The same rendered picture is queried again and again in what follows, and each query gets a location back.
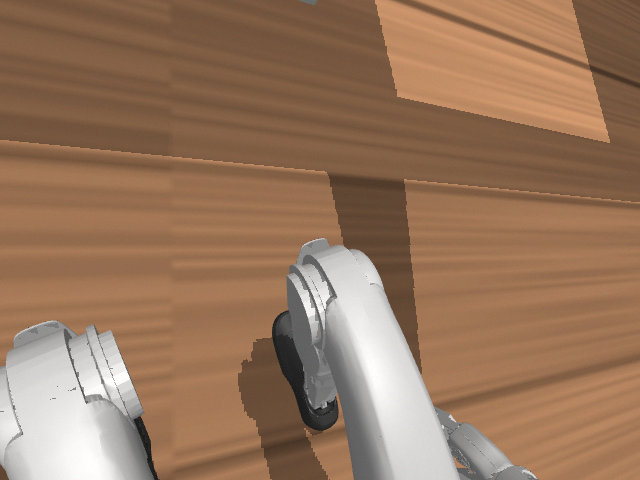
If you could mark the right robot foot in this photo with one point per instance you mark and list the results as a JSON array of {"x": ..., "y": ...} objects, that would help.
[{"x": 292, "y": 368}]

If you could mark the left robot foot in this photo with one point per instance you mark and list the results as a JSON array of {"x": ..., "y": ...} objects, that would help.
[{"x": 146, "y": 442}]

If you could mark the right robot hand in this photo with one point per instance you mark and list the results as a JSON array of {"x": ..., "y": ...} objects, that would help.
[{"x": 472, "y": 449}]

